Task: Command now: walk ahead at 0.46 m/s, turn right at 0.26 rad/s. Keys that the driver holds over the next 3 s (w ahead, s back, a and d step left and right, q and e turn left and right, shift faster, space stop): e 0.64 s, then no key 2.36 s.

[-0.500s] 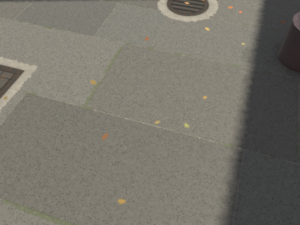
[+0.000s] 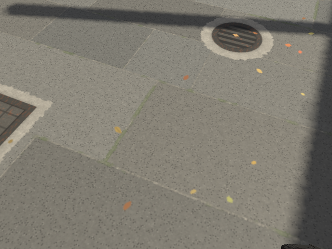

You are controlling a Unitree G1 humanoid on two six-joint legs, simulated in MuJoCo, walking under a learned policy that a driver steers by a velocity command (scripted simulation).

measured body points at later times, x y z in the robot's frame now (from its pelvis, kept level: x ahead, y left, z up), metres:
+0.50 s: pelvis +0.15 -0.01 +0.01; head +0.19 -0.03 +0.45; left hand +0.38 +0.22 -0.09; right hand +0.19 -0.31 -0.13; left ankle +0.13 +0.12 -0.72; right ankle +0.19 -0.12 -0.73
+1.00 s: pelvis +0.19 +0.00 +0.01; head +0.22 +0.00 +0.46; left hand +0.45 +0.16 -0.10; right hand +0.16 -0.29 -0.11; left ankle +0.25 +0.12 -0.72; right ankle +0.19 -0.12 -0.72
